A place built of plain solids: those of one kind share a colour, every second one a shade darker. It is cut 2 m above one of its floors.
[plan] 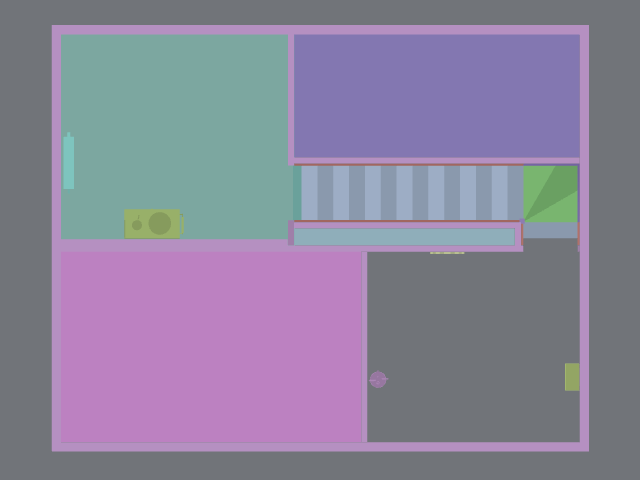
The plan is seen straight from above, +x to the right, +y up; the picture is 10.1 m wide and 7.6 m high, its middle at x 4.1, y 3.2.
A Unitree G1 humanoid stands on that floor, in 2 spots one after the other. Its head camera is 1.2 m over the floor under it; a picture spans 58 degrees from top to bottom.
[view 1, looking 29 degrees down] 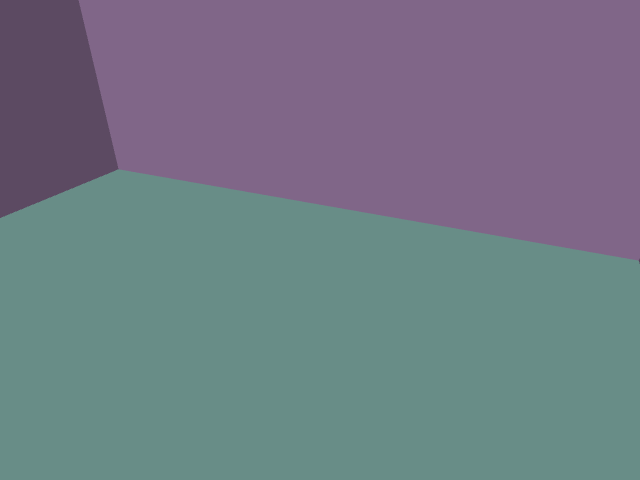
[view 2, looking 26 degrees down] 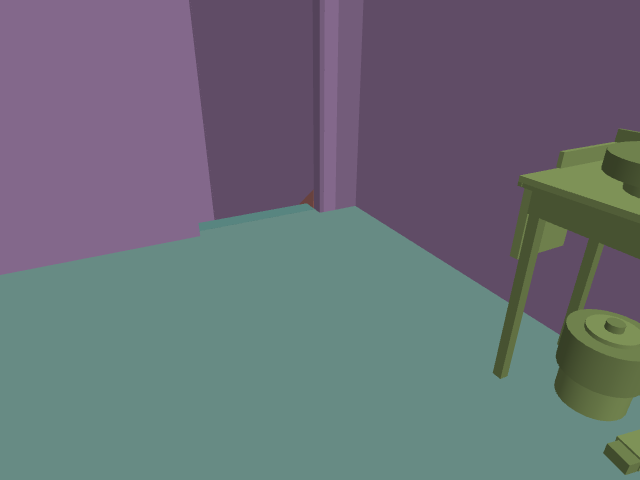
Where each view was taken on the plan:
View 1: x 2.81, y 4.01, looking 113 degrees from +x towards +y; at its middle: upper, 2.48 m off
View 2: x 1.00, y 4.83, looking -27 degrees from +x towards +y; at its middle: upper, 2.74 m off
